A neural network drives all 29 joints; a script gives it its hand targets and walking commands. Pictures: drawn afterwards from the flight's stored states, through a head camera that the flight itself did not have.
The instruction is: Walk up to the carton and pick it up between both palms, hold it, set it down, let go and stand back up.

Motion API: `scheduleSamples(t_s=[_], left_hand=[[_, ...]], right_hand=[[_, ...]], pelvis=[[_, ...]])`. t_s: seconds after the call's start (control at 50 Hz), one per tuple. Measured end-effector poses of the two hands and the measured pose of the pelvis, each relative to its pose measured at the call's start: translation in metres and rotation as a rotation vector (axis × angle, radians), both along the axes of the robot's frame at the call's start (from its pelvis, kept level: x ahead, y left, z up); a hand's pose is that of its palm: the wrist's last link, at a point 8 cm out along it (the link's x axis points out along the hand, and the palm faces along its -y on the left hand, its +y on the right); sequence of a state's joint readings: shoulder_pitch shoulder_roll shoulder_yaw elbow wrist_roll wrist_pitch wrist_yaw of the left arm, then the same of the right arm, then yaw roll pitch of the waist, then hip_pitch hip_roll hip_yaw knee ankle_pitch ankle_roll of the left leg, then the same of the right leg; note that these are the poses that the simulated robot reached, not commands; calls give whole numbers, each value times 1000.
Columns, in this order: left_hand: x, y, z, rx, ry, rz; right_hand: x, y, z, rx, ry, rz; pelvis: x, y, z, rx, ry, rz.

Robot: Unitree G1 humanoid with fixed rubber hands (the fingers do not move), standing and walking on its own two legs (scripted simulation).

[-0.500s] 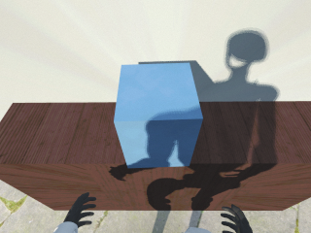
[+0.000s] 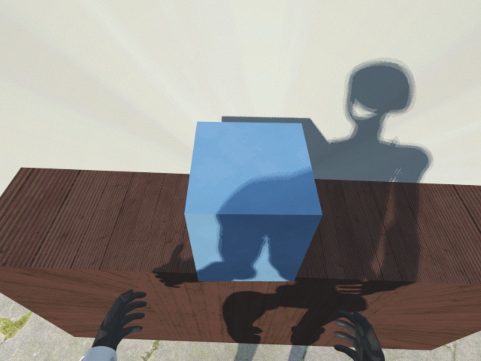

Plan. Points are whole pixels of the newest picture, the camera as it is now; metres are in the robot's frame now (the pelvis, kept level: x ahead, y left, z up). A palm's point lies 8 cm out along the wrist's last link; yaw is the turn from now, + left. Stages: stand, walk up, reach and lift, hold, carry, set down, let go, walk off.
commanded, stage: reach and lift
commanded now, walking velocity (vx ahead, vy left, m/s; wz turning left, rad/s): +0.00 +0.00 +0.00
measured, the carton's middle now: (247, 205) +0.40 +0.01 -0.01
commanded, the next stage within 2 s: none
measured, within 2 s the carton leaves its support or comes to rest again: neither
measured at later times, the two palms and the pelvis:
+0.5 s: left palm (107, 321) +0.19 +0.24 -0.05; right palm (359, 329) +0.18 -0.18 -0.05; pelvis +0.01 +0.02 +0.00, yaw +0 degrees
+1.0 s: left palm (116, 272) +0.26 +0.23 -0.01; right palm (355, 277) +0.26 -0.17 -0.01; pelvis -0.01 +0.01 +0.00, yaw +1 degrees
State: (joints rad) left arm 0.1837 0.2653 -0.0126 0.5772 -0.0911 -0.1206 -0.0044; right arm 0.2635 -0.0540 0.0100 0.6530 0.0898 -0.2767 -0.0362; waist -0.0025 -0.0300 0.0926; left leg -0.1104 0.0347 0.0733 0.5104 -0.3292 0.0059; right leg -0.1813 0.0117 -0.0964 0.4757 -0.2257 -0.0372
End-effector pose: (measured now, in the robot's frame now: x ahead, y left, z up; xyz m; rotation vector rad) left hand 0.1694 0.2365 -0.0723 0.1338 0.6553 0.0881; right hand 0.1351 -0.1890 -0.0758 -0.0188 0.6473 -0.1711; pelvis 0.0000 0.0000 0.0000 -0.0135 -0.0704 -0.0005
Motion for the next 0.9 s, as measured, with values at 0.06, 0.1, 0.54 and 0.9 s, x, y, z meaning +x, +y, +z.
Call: scheduleSamples(t_s=[0.06, 0.1, 0.54, 0.9], left_hand=[[1, 1, 2, -8, -38, 3], [3, 2, 3, -13, -63, 4], [25, 3, 23, -56, -295, 32], [70, -6, 48, -77, -367, 52]], right_hand=[[6, 2, 2, 4, -27, 8], [10, 5, 4, 9, -48, 13], [53, 13, 25, 10, -276, 33], [102, 16, 51, 34, -345, 55]], pelvis=[[3, 3, 0, -3, 4, 0], [5, 5, 0, -5, 6, 1], [6, 23, -4, -22, -4, 4], [-8, 17, -6, -9, 33, 11]])
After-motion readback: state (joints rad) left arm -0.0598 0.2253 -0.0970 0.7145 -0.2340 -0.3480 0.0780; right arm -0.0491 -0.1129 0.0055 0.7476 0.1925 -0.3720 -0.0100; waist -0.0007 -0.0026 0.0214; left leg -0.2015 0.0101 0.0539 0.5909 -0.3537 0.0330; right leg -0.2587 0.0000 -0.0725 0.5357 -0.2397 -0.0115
